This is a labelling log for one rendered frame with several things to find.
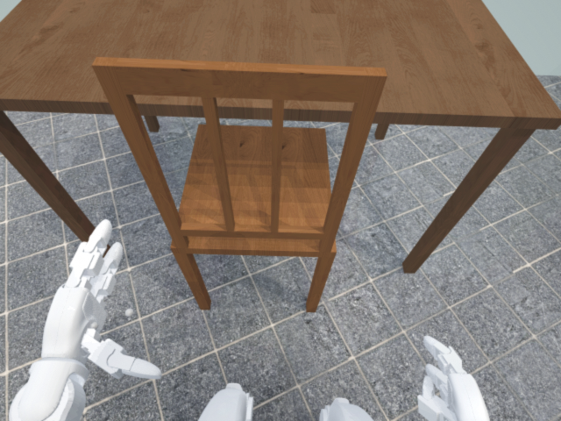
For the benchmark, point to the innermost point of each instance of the left robot hand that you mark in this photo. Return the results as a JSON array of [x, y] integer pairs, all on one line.
[[79, 302]]

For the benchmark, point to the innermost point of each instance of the robot right thigh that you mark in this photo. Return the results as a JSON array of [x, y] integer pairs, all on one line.
[[343, 412]]

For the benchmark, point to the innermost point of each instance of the robot left thigh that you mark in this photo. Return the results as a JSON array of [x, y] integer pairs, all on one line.
[[229, 405]]

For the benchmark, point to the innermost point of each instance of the table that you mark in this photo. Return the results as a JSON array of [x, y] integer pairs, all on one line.
[[448, 63]]

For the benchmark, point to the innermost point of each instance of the robot left forearm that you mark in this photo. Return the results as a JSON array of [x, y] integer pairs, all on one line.
[[54, 392]]

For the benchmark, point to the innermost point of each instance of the chair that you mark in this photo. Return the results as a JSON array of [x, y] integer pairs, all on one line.
[[250, 190]]

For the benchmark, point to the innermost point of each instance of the right robot hand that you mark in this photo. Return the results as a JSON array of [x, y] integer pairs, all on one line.
[[462, 400]]

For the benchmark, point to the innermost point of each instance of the robot thigh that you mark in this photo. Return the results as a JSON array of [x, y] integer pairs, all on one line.
[[343, 412], [229, 405]]

